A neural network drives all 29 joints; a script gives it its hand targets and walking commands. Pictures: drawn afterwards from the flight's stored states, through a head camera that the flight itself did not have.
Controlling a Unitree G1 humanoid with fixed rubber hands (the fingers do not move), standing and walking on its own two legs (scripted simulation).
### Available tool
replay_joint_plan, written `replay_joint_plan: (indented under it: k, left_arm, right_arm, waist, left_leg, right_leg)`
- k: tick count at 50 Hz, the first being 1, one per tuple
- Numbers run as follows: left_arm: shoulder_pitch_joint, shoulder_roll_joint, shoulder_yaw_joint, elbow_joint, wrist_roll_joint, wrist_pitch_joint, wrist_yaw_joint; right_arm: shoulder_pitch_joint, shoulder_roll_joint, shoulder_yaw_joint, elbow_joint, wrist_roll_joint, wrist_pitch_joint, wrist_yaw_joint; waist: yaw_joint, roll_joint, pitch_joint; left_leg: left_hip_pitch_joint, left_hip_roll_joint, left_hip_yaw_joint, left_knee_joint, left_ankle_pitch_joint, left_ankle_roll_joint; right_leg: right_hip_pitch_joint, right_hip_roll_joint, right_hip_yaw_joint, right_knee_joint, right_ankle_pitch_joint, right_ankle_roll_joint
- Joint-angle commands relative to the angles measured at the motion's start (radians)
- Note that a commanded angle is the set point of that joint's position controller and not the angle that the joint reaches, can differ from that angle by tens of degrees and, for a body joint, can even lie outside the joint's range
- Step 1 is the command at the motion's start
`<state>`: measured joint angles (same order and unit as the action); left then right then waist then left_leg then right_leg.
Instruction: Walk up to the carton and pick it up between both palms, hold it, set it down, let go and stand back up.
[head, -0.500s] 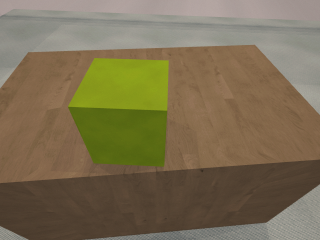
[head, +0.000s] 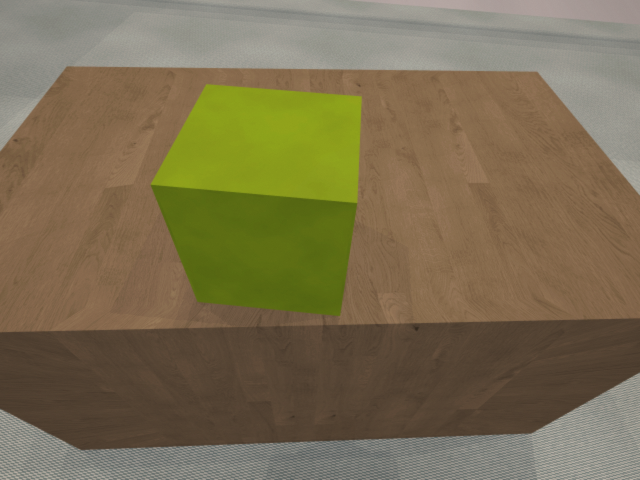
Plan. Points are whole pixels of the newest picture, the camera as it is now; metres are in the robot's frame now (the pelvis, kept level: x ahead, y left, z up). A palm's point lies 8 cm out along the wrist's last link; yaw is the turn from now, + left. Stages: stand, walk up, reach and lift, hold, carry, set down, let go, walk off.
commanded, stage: walk up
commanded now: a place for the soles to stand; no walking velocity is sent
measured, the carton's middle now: (275, 204) +0.49 +0.06 +0.07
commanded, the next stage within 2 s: none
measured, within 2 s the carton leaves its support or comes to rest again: neither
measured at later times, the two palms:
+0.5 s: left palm out of the picture -0.01 +0.40 -0.16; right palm out of the picture +0.08 -0.10 -0.16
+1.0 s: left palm out of the picture +0.14 +0.41 -0.14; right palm out of the picture +0.05 -0.05 -0.14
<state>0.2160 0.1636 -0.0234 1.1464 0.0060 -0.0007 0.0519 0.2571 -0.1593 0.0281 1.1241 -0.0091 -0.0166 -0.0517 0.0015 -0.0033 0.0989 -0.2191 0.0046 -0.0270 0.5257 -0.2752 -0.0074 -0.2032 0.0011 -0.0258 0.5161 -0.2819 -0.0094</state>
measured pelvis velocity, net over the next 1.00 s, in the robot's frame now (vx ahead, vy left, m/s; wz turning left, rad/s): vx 0.04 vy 0.20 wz -0.16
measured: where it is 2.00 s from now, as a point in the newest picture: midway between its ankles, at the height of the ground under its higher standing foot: outside the picture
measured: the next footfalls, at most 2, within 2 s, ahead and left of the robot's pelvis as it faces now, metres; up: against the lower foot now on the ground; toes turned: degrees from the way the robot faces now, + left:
left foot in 0.38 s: +0.10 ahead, +0.29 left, +0.00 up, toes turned +3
right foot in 0.64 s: +0.07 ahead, +0.07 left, +0.00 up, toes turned -7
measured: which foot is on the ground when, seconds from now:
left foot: down 0.00-0.06, up 0.08-0.36, down 0.38-1.00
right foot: down 0.00-0.40, up 0.42-0.62, down 0.64-1.00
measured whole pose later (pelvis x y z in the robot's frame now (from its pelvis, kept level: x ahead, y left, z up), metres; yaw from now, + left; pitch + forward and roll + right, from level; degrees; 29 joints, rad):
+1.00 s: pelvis +0.04 +0.20 +0.00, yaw -9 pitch -3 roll +1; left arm 0.21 0.20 -0.04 0.97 0.01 -0.01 0.02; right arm 0.22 -0.21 0.05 1.00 -0.01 0.00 -0.01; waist 0.00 -0.03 0.07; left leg -0.20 0.04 0.21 0.54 -0.30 0.04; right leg -0.23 0.01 0.05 0.58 -0.30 0.00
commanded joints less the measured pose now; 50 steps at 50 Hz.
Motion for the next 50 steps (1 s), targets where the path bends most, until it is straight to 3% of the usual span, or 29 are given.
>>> replay_joint_plan:
  k: [1, 2, 3, 4, 6, 8, 10, 12, 14, 16, 18, 19, 20, 21, 22, 23, 25, 28, 30, 31, 32, 33, 34, 36, 37, 39, 40, 44, 50]
  left_arm:
    - [0.076, 0.133, 0.013, -0.028, -0.002, -0.006, 0.001]
    - [0.26, 0.131, 0.037, -0.035, 0.042, -0.019, 0.02]
    - [0.311, 0.209, 0.062, -0.028, 0.041, -0.018, 0.038]
    - [0.309, 0.22, 0.074, -0.034, 0.048, -0.022, 0.057]
    - [0.265, 0.183, 0.07, -0.059, 0.051, -0.038, 0.071]
    - [0.177, 0.202, 0.082, -0.116, 0.05, -0.056, 0.067]
    - [0.17, 0.176, 0.087, -0.144, 0.051, -0.066, 0.056]
    - [0.142, 0.207, 0.1, -0.182, 0.062, -0.071, 0.056]
    - [0.184, 0.227, 0.11, -0.193, 0.067, -0.065, 0.04]
    - [0.139, 0.265, 0.115, -0.223, 0.076, -0.051, 0.031]
    - [0.138, 0.243, 0.105, -0.23, 0.066, -0.029, 0.013]
    - [0.158, 0.182, 0.081, -0.235, 0.067, -0.017, 0.004]
    - [0.172, 0.083, 0.05, -0.282, 0.046, -0.012, -0.001]
    - [0.209, 0.087, 0.053, -0.285, 0.029, 0.001, 0.018]
    - [0.194, 0.105, 0.051, -0.287, 0.024, 0.003, 0.024]
    - [0.205, 0.107, 0.044, -0.285, 0.021, -0.004, 0.019]
    - [0.26, 0.117, 0.05, -0.263, 0.03, -0.019, 0.012]
    - [0.299, 0.112, 0.051, -0.276, 0.021, -0.027, -0.005]
    - [0.314, 0.107, 0.054, -0.273, 0.022, -0.035, -0.01]
    - [0.343, 0.115, 0.055, -0.272, 0.021, -0.039, -0.012]
    - [0.279, 0.205, 0.074, -0.301, 0.018, -0.039, -0.01]
    - [0.205, 0.267, 0.087, -0.302, -0.008, -0.032, -0.007]
    - [0.159, 0.272, 0.086, -0.307, -0.011, -0.031, -0.013]
    - [0.093, 0.223, 0.062, -0.306, -0.01, -0.028, -0.017]
    - [0.048, 0.225, 0.054, -0.303, -0.002, -0.026, -0.017]
    - [0.095, 0.154, 0.03, -0.279, 0.0, -0.026, -0.029]
    - [0.143, 0.143, 0.025, -0.269, -0.005, -0.025, -0.028]
    - [0.099, 0.155, 0.021, -0.226, 0.005, -0.023, -0.026]
    - [0.071, 0.149, 0.001, -0.177, 0.0, -0.022, -0.02]
  right_arm:
    - [0.071, -0.125, -0.012, -0.035, -0.001, -0.005, -0.001]
    - [0.006, -0.225, -0.061, -0.091, -0.051, 0.021, 0.023]
    - [-0.029, -0.2, -0.056, -0.115, -0.069, 0.042, 0.028]
    - [-0.046, -0.185, -0.061, -0.136, -0.086, 0.059, 0.033]
    - [-0.063, -0.152, -0.055, -0.165, -0.089, 0.073, 0.045]
    - [-0.059, -0.149, -0.064, -0.193, -0.084, 0.071, 0.056]
    - [-0.043, -0.162, -0.065, -0.195, -0.089, 0.07, 0.069]
    - [-0.054, -0.153, -0.057, -0.219, -0.074, 0.073, 0.075]
    - [-0.09, -0.158, -0.057, -0.234, -0.073, 0.07, 0.085]
    - [-0.01, -0.188, -0.065, -0.221, -0.053, 0.065, 0.092]
    - [0.104, -0.198, -0.077, -0.176, -0.036, 0.055, 0.089]
    - [0.197, -0.264, -0.101, -0.155, -0.036, 0.049, 0.086]
    - [0.195, -0.352, -0.112, -0.188, -0.022, 0.045, 0.078]
    - [0.104, -0.427, -0.119, -0.217, -0.004, 0.054, 0.065]
    - [0.027, -0.377, -0.106, -0.236, 0.003, 0.06, 0.053]
    - [-0.015, -0.323, -0.093, -0.243, -0.001, 0.064, 0.044]
    - [-0.071, -0.294, -0.072, -0.263, -0.019, 0.058, 0.034]
    - [-0.117, -0.259, -0.055, -0.27, -0.023, 0.047, 0.034]
    - [-0.15, -0.237, -0.039, -0.265, -0.023, 0.05, 0.034]
    - [-0.148, -0.216, -0.022, -0.259, -0.026, 0.051, 0.04]
    - [-0.074, -0.148, -0.002, -0.256, -0.011, 0.047, 0.046]
    - [-0.022, -0.153, -0.005, -0.229, -0.005, 0.055, 0.039]
    - [-0.025, -0.139, -0.002, -0.229, -0.002, 0.057, 0.033]
    - [-0.05, -0.138, -0.001, -0.224, -0.001, 0.039, 0.032]
    - [0.01, -0.149, -0.003, -0.206, -0.001, 0.023, 0.035]
    - [0.028, -0.212, -0.013, -0.185, -0.012, -0.002, 0.038]
    - [-0.008, -0.241, -0.018, -0.189, -0.005, -0.004, 0.04]
    - [-0.012, -0.219, -0.009, -0.181, 0.001, -0.002, 0.036]
    - [-0.011, -0.197, -0.021, -0.165, 0.006, 0.011, 0.038]
  waist:
    - [0.0, 0.043, -0.061]
    - [0.056, 0.063, -0.099]
    - [0.079, -0.042, -0.011]
    - [0.08, -0.018, 0.062]
    - [0.041, 0.003, 0.113]
    - [0.008, -0.138, 0.084]
    - [0.004, -0.142, 0.037]
    - [-0.003, -0.167, 0.048]
    - [0.034, -0.183, 0.031]
    - [-0.008, -0.214, 0.023]
    - [-0.057, -0.086, -0.057]
    - [-0.093, 0.049, -0.073]
    - [-0.089, 0.291, -0.096]
    - [-0.077, 0.334, -0.05]
    - [-0.051, 0.271, 0.043]
    - [-0.026, 0.207, 0.051]
    - [0.001, 0.214, -0.009]
    - [0.033, 0.193, -0.087]
    - [0.074, 0.083, -0.076]
    - [0.084, 0.032, -0.096]
    - [0.037, -0.172, -0.081]
    - [0.0, -0.121, -0.015]
    - [-0.006, -0.149, -0.006]
    - [-0.007, -0.154, 0.005]
    - [-0.037, -0.186, -0.04]
    - [-0.011, -0.057, -0.124]
    - [0.025, -0.029, -0.116]
    - [0.016, 0.028, -0.081]
    - [0.013, 0.1, -0.046]
  left_leg:
    - [-0.015, 0.09, -0.075, -0.07, 0.264, 0.063]
    - [-0.157, 0.021, 0.017, 0.118, -0.125, 0.027]
    - [-0.35, 0.007, 0.039, 0.248, -0.301, -0.004]
    - [-0.461, 0.069, 0.002, 0.4, -0.364, -0.016]
    - [-0.476, 0.125, -0.065, 0.463, -0.248, -0.028]
    - [-0.405, 0.173, -0.082, 0.482, -0.152, -0.053]
    - [-0.356, 0.152, -0.057, 0.5, -0.111, -0.056]
    - [-0.344, 0.183, -0.062, 0.43, -0.129, -0.059]
    - [-0.273, 0.167, 0.0, 0.35, -0.116, -0.056]
    - [-0.102, 0.13, 0.06, 0.242, -0.086, -0.042]
    - [0.145, 0.055, 0.113, 0.033, 0.028, -0.021]
    - [0.246, 0.072, 0.078, -0.013, 0.078, -0.022]
    - [0.164, 0.305, -0.247, -0.229, 0.0, 0.059]
    - [-0.025, 0.392, -0.428, -0.326, -0.253, 0.174]
    - [-0.137, 0.39, -0.362, -0.344, -0.32, 0.205]
    - [-0.101, 0.356, -0.273, -0.289, -0.249, 0.205]
    - [-0.093, 0.33, -0.169, -0.198, -0.034, 0.211]
    - [-0.112, 0.335, -0.111, -0.11, 0.096, 0.214]
    - [-0.177, 0.306, -0.053, -0.007, 0.099, 0.153]
    - [-0.194, 0.257, -0.002, 0.105, 0.057, 0.11]
    - [-0.238, 0.164, 0.072, 0.234, -0.065, 0.048]
    - [-0.19, 0.065, 0.106, 0.26, -0.302, 0.021]
    - [-0.116, 0.084, 0.061, 0.241, -0.283, 0.023]
    - [-0.065, 0.078, 0.062, 0.122, -0.13, 0.035]
    - [0.026, 0.101, 0.054, 0.013, 0.062, 0.043]
    - [0.09, 0.172, 0.008, -0.058, 0.261, 0.084]
    - [0.036, 0.201, -0.034, -0.068, 0.275, 0.108]
    - [0.05, 0.216, 0.007, -0.108, 0.359, 0.101]
    - [0.043, 0.233, 0.017, -0.211, 0.145, 0.111]
  right_leg:
    - [0.02, -0.105, 0.083, -0.083, 0.188, -0.041]
    - [0.142, -0.213, 0.271, -0.167, -0.042, -0.111]
    - [0.194, -0.368, 0.48, -0.267, -0.189, -0.175]
    - [0.164, -0.474, 0.593, -0.304, -0.254, -0.228]
    - [0.076, -0.431, 0.526, -0.295, -0.187, -0.214]
    - [-0.021, -0.374, 0.436, -0.31, -0.187, -0.183]
    - [-0.036, -0.328, 0.354, -0.283, -0.1, -0.181]
    - [-0.021, -0.352, 0.314, -0.228, 0.012, -0.187]
    - [-0.066, -0.307, 0.253, -0.197, 0.016, -0.178]
    - [-0.161, -0.277, 0.176, -0.132, 0.01, -0.15]
    - [-0.26, -0.173, 0.079, 0.071, 0.003, -0.095]
    - [-0.353, -0.074, 0.013, 0.248, -0.098, -0.052]
    - [-0.41, 0.042, -0.029, 0.453, -0.363, 0.001]
    - [-0.364, 0.02, 0.047, 0.583, -0.494, -0.012]
    - [-0.348, -0.015, 0.08, 0.65, -0.451, -0.014]
    - [-0.36, -0.027, 0.103, 0.664, -0.4, -0.017]
    - [-0.264, -0.039, 0.059, 0.583, -0.334, 0.002]
    - [-0.108, -0.037, 0.019, 0.397, -0.252, -0.002]
    - [0.044, -0.046, 0.042, 0.097, 0.018, -0.027]
    - [0.096, -0.086, 0.138, -0.041, 0.109, -0.039]
    - [0.075, -0.225, 0.405, -0.163, 0.148, -0.084]
    - [-0.066, -0.307, 0.492, -0.194, 0.154, -0.166]
    - [-0.155, -0.309, 0.491, -0.194, 0.093, -0.206]
    - [-0.16, -0.219, 0.331, -0.156, 0.201, -0.163]
    - [-0.152, -0.176, 0.251, -0.084, 0.275, -0.127]
    - [-0.091, -0.092, 0.166, 0.027, 0.303, -0.07]
    - [-0.027, -0.072, 0.155, 0.031, 0.247, -0.055]
    - [-0.025, -0.073, 0.157, 0.035, 0.293, -0.048]
    - [-0.076, -0.057, 0.139, 0.002, 0.133, -0.035]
